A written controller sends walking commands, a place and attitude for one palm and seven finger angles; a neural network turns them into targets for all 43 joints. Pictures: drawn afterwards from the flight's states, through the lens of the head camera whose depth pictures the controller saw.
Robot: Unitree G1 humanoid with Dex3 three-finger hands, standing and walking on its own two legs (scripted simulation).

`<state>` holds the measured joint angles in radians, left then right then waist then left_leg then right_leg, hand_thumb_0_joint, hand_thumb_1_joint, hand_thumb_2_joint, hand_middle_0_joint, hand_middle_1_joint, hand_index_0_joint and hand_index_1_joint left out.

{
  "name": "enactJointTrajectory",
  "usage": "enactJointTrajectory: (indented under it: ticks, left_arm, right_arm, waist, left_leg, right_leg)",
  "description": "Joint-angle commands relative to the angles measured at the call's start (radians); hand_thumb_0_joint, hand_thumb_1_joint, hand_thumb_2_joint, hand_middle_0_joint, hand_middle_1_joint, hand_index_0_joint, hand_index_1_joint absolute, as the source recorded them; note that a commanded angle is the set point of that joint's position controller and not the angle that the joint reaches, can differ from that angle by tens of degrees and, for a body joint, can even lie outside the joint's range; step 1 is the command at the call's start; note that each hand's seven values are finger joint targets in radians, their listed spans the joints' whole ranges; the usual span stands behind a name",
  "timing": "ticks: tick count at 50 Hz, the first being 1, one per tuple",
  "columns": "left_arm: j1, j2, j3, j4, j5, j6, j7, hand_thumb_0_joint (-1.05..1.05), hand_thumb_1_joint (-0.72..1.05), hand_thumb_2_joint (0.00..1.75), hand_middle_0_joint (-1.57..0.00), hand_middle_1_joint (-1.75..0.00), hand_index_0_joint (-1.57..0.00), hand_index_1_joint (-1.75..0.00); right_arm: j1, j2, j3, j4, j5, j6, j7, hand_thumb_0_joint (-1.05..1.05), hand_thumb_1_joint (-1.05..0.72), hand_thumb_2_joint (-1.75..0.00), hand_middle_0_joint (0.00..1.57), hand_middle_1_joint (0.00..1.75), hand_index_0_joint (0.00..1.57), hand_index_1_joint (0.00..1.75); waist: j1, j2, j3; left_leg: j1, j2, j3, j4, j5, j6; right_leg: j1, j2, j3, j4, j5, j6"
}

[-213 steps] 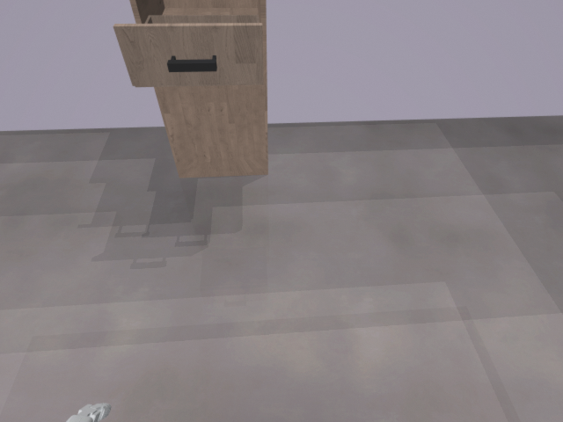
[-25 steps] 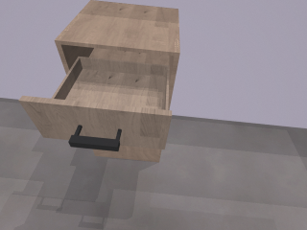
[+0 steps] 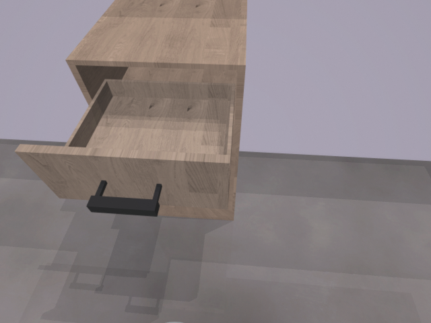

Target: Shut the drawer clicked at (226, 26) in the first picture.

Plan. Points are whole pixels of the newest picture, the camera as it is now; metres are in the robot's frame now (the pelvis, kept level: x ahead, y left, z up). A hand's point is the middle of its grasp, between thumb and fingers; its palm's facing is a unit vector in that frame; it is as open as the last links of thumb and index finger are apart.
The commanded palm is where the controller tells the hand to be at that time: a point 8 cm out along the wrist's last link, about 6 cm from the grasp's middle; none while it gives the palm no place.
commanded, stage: come to a stop and stand still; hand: left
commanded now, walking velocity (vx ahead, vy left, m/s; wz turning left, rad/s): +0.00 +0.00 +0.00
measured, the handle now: (127, 196) +0.35 +0.21 +0.00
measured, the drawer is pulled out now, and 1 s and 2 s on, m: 0.30 0.30 0.30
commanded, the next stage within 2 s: look again from close up in 0.88 s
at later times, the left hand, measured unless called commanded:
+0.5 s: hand out of the picture -0.08 +0.19 -0.17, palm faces +0.01 -0.98 -0.20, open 7.4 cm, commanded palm none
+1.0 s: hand out of the picture -0.10 +0.17 -0.17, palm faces +0.02 -0.99 -0.16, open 7.4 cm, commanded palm none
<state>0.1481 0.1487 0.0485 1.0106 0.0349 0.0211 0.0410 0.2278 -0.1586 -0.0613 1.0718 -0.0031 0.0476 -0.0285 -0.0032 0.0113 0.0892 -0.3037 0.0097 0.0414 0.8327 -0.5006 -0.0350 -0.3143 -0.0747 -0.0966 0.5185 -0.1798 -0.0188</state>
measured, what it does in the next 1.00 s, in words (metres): steps on the spot: left foot, then right foot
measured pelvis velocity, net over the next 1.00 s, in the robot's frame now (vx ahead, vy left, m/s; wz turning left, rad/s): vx -0.08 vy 0.02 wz -0.01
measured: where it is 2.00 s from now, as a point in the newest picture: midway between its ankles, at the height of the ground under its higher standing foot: outside the picture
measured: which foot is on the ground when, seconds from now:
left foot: up 0.00-0.08, down 0.10-1.00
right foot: down 0.00-0.10, up 0.12-0.32, down 0.34-1.00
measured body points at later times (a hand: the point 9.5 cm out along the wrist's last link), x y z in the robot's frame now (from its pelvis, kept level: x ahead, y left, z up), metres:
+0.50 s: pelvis -0.06 +0.02 +0.01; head -0.06 +0.01 +0.46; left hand -0.08 +0.24 -0.15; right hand -0.05 -0.20 -0.16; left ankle -0.03 +0.14 -0.74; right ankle -0.06 -0.09 -0.74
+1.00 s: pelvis -0.08 +0.02 +0.00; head -0.07 +0.02 +0.45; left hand -0.10 +0.23 -0.16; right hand -0.13 -0.18 -0.16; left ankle -0.03 +0.14 -0.74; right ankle -0.06 -0.09 -0.74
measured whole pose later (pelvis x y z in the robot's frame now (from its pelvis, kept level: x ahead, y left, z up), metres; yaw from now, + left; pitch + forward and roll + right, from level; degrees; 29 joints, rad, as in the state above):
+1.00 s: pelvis -0.08 +0.02 +0.00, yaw -1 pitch -1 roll +0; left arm 0.32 0.11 0.01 1.12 0.02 0.00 0.04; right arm 0.35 -0.10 -0.02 1.16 -0.01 0.01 -0.03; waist -0.01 0.00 0.03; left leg -0.27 0.02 0.06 0.45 -0.18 0.00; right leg -0.24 0.00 -0.05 0.46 -0.21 -0.02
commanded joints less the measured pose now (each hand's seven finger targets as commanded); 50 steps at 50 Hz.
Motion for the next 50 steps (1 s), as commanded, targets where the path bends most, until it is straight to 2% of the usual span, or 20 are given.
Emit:
enactJointTrajectory:
  ticks: [1, 2, 3, 4, 5, 6, 7, 9, 13, 15, 16, 18, 19, 20, 23, 28, 34, 48, 49, 50]
  left_arm:
    - [0.069, 0.205, 0.049, -0.03, -0.004, -0.004, 0.008, 0.0, 0.9, 0.9, -0.2, -0.3, -0.2, -0.3]
    - [0.049, 0.198, 0.046, -0.029, -0.009, -0.002, 0.006, 0.0, 0.9, 0.9, -0.2, -0.3, -0.2, -0.3]
    - [0.039, 0.173, 0.04, -0.035, -0.016, 0.003, 0.004, 0.0, 0.9, 0.9, -0.2, -0.3, -0.2, -0.3]
    - [0.037, 0.132, 0.029, -0.049, -0.022, 0.011, -0.001, 0.0, 0.9, 0.9, -0.2, -0.3, -0.2, -0.3]
    - [0.031, 0.087, 0.022, -0.063, -0.024, 0.014, -0.006, 0.0, 0.9, 0.9, -0.2, -0.3, -0.2, -0.3]
    - [0.008, 0.092, 0.02, -0.054, -0.015, 0.023, -0.003, 0.0, 0.9, 0.9, -0.2, -0.3, -0.2, -0.3]
    - [0.023, 0.099, 0.021, -0.049, -0.01, 0.026, -0.004, 0.0, 0.9, 0.9, -0.2, -0.3, -0.2, -0.3]
    - [0.08, 0.088, 0.017, -0.012, -0.012, 0.025, -0.01, 0.0, 0.9, 0.9, -0.2, -0.3, -0.2, -0.3]
    - [0.113, 0.061, -0.008, 0.013, -0.017, 0.002, -0.01, 0.0, 0.9, 0.9, -0.2, -0.3, -0.2, -0.3]
    - [0.164, 0.069, -0.013, 0.045, -0.021, -0.012, -0.005, 0.0, 0.9, 0.9, -0.2, -0.3, -0.2, -0.3]
    - [0.184, 0.095, -0.014, 0.062, -0.02, -0.022, 0.0, 0.0, 0.9, 0.9, -0.2, -0.3, -0.2, -0.3]
    - [0.167, 0.121, -0.018, 0.072, -0.022, -0.031, 0.001, 0.0, 0.9, 0.9, -0.2, -0.3, -0.2, -0.3]
    - [0.157, 0.124, -0.017, 0.082, -0.024, -0.038, 0.0, 0.0, 0.9, 0.9, -0.2, -0.3, -0.2, -0.3]
    - [0.147, 0.113, -0.022, 0.083, -0.025, -0.038, -0.001, 0.0, 0.9, 0.9, -0.2, -0.3, -0.2, -0.3]
    - [0.141, 0.1, -0.027, 0.086, -0.025, -0.028, -0.003, 0.0, 0.9, 0.9, -0.2, -0.3, -0.2, -0.3]
    - [0.185, 0.095, -0.022, 0.091, -0.022, -0.017, -0.003, 0.0, 0.9, 0.9, -0.2, -0.3, -0.2, -0.3]
    - [0.222, 0.075, -0.017, 0.092, -0.02, -0.016, -0.003, 0.0, 0.9, 0.9, -0.2, -0.3, -0.2, -0.3]
    - [0.251, 0.042, -0.018, 0.093, -0.021, -0.026, -0.002, 0.0, 0.9, 0.9, -0.2, -0.3, -0.2, -0.3]
    - [0.326, 0.083, -0.034, 0.114, -0.006, -0.046, 0.031, 0.0, 0.9, 0.9, -0.2, -0.3, -0.2, -0.3]
    - [0.239, 0.133, -0.028, 0.054, -0.012, -0.055, 0.02, 0.0, 0.9, 0.9, -0.2, -0.3, -0.2, -0.3]
  right_arm:
    - [0.108, -0.035, -0.004, -0.045, -0.003, -0.022, 0.003, 0.0, -0.9, -0.9, 0.2, 0.3, 0.2, 0.3]
    - [0.143, -0.029, -0.002, -0.03, -0.003, -0.027, 0.003, 0.0, -0.9, -0.9, 0.2, 0.3, 0.2, 0.3]
    - [0.173, -0.046, 0.0, -0.02, -0.005, -0.034, 0.002, 0.0, -0.9, -0.9, 0.2, 0.3, 0.2, 0.3]
    - [0.16, -0.089, -0.004, -0.03, -0.013, -0.04, 0.002, 0.0, -0.9, -0.9, 0.2, 0.3, 0.2, 0.3]
    - [0.109, -0.141, -0.007, -0.061, -0.021, -0.042, 0.001, 0.0, -0.9, -0.9, 0.2, 0.3, 0.2, 0.3]
    - [0.029, -0.138, -0.005, -0.076, -0.021, -0.044, 0.0, 0.0, -0.9, -0.9, 0.2, 0.3, 0.2, 0.3]
    - [-0.007, -0.128, 0.0, -0.083, -0.021, -0.048, -0.006, 0.0, -0.9, -0.9, 0.2, 0.3, 0.2, 0.3]
    - [-0.048, -0.12, 0.009, -0.079, -0.021, -0.048, -0.012, 0.0, -0.9, -0.9, 0.2, 0.3, 0.2, 0.3]
    - [0.016, -0.123, 0.009, -0.039, -0.017, -0.056, -0.015, 0.0, -0.9, -0.9, 0.2, 0.3, 0.2, 0.3]
    - [0.048, -0.119, 0.01, -0.014, -0.007, -0.061, -0.015, 0.0, -0.9, -0.9, 0.2, 0.3, 0.2, 0.3]
    - [0.059, -0.095, 0.013, -0.009, 0.002, -0.066, -0.013, 0.0, -0.9, -0.9, 0.2, 0.3, 0.2, 0.3]
    - [0.064, -0.069, 0.02, -0.005, 0.005, -0.065, -0.006, 0.0, -0.9, -0.9, 0.2, 0.3, 0.2, 0.3]
    - [0.058, -0.071, 0.022, 0.007, 0.0, -0.056, -0.007, 0.0, -0.9, -0.9, 0.2, 0.3, 0.2, 0.3]
    - [0.057, -0.081, 0.021, 0.013, 0.0, -0.051, -0.006, 0.0, -0.9, -0.9, 0.2, 0.3, 0.2, 0.3]
    - [0.065, -0.077, 0.03, 0.037, -0.003, -0.047, -0.002, 0.0, -0.9, -0.9, 0.2, 0.3, 0.2, 0.3]
    - [0.09, -0.07, 0.03, 0.05, -0.009, -0.037, 0.001, 0.0, -0.9, -0.9, 0.2, 0.3, 0.2, 0.3]
    - [0.13, -0.054, 0.028, 0.055, -0.014, -0.04, -0.001, 0.0, -0.9, -0.9, 0.2, 0.3, 0.2, 0.3]
    - [0.18, -0.024, 0.026, 0.059, -0.011, -0.056, -0.006, 0.0, -0.9, -0.9, 0.2, 0.3, 0.2, 0.3]
    - [0.015, -0.071, 0.03, -0.02, -0.011, -0.061, 0.011, 0.0, -0.9, -0.9, 0.2, 0.3, 0.2, 0.3]
    - [0.105, -0.015, 0.034, -0.045, -0.014, -0.045, 0.022, 0.0, -0.9, -0.9, 0.2, 0.3, 0.2, 0.3]
  waist:
    - [0.016, -0.188, -0.156]
    - [-0.005, -0.192, -0.154]
    - [-0.017, -0.137, -0.143]
    - [-0.01, 0.024, -0.103]
    - [0.003, 0.177, -0.051]
    - [0.004, 0.242, -0.011]
    - [0.021, 0.225, 0.007]
    - [0.044, 0.169, 0.014]
    - [0.021, 0.106, -0.047]
    - [0.028, 0.078, -0.088]
    - [0.017, 0.025, -0.1]
    - [-0.01, -0.002, -0.102]
    - [-0.013, -0.118, -0.114]
    - [-0.017, -0.141, -0.093]
    - [-0.016, -0.095, -0.001]
    - [-0.007, -0.036, 0.037]
    - [0.004, 0.0, 0.043]
    - [0.004, -0.011, -0.001]
    - [0.068, -0.018, 0.034]
    - [-0.021, -0.091, -0.062]
  left_leg:
    - [0.049, 0.007, 0.012, -0.235, 0.095, 0.0]
    - [0.144, 0.001, 0.03, -0.362, 0.19, 0.0]
    - [0.212, 0.019, 0.015, -0.453, 0.254, 0.01]
    - [0.185, 0.12, -0.116, -0.536, 0.233, 0.049]
    - [0.042, 0.252, -0.243, -0.618, 0.222, 0.107]
    - [-0.082, 0.285, -0.294, -0.688, 0.15, 0.152]
    - [-0.111, 0.277, -0.276, -0.692, 0.184, 0.178]
    - [-0.074, 0.234, -0.198, -0.647, 0.275, 0.18]
    - [0.154, 0.212, -0.154, -0.553, 0.557, 0.184]
    - [0.183, 0.174, -0.13, -0.474, 0.625, 0.144]
    - [0.152, 0.132, -0.106, -0.433, 0.574, 0.102]
    - [0.171, 0.087, -0.067, -0.456, 0.498, 0.054]
    - [0.196, 0.087, -0.052, -0.445, 0.445, 0.04]
    - [0.205, 0.084, -0.043, -0.454, 0.391, 0.036]
    - [0.176, 0.084, -0.055, -0.505, 0.301, 0.043]
    - [0.118, 0.072, -0.063, -0.521, 0.165, 0.049]
    - [0.036, 0.081, -0.093, -0.546, 0.08, 0.056]
    - [0.035, 0.088, -0.1, -0.525, 0.147, 0.061]
    - [-0.032, 0.073, -0.009, -0.279, 0.181, 0.015]
    - [0.006, 0.018, -0.012, -0.204, 0.116, 0.022]
  right_leg:
    - [0.132, -0.221, 0.236, -0.147, 0.246, -0.144]
    - [0.073, -0.193, 0.206, -0.131, 0.144, -0.108]
    - [0.006, -0.147, 0.178, -0.099, 0.021, -0.064]
    - [-0.065, -0.06, 0.116, -0.029, -0.122, -0.014]
    - [-0.054, 0.01, 0.037, 0.059, -0.181, 0.031]
    - [-0.008, 0.023, 0.048, 0.177, -0.23, 0.041]
    - [0.007, 0.025, 0.078, 0.259, -0.245, 0.032]
    - [-0.014, 0.029, 0.103, 0.341, -0.229, 0.027]
    - [-0.012, 0.024, 0.068, 0.108, -0.217, 0.042]
    - [0.099, 0.02, 0.072, -0.117, -0.029, 0.043]
    - [0.156, -0.021, 0.144, -0.185, 0.097, 0.025]
    - [0.145, -0.091, 0.184, -0.154, 0.251, -0.013]
    - [0.12, -0.075, 0.193, -0.163, 0.213, -0.017]
    - [0.085, -0.079, 0.197, -0.191, 0.135, -0.018]
    - [0.011, -0.046, 0.192, -0.243, -0.128, -0.006]
    - [-0.039, -0.029, 0.201, -0.272, -0.298, -0.002]
    - [-0.026, -0.011, 0.18, -0.234, -0.293, -0.001]
    - [-0.008, -0.012, 0.17, -0.196, -0.202, -0.006]
    - [0.015, -0.065, 0.207, -0.222, -0.09, -0.006]
    - [-0.047, -0.137, 0.319, -0.302, -0.427, -0.053]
